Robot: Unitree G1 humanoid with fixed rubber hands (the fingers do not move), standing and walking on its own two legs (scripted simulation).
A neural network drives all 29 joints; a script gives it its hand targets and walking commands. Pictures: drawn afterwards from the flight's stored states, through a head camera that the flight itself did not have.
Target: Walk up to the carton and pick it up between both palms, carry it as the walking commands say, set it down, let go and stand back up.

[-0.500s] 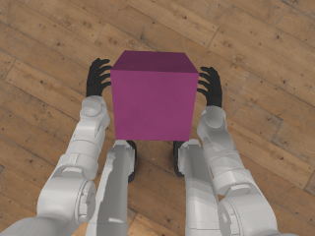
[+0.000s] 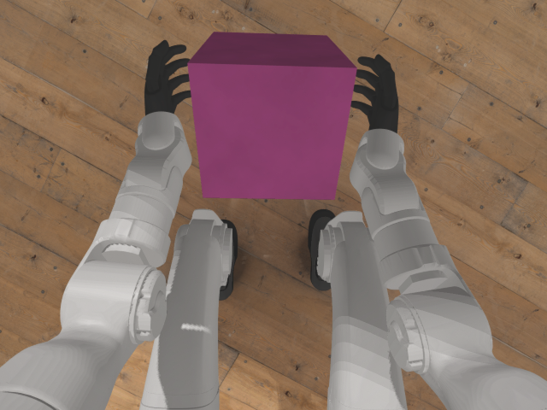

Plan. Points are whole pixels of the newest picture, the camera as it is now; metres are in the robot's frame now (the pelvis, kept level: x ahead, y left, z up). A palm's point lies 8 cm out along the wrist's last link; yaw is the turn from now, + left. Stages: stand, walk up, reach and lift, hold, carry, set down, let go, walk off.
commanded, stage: set down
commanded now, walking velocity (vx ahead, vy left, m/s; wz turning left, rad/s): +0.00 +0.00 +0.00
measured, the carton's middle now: (270, 109) +0.48 +0.02 -0.30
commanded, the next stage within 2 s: none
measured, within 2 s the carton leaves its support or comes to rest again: rests again in 1.50 s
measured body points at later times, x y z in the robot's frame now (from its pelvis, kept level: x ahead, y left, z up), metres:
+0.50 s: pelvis -0.02 +0.00 -0.08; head +0.34 -0.01 +0.17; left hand +0.50 +0.17 -0.26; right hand +0.49 -0.12 -0.26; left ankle +0.10 +0.14 -0.50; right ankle +0.13 -0.12 -0.51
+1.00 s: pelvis -0.01 +0.01 -0.12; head +0.35 +0.02 +0.14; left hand +0.54 +0.19 -0.29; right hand +0.54 -0.12 -0.29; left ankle +0.10 +0.14 -0.51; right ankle +0.13 -0.11 -0.50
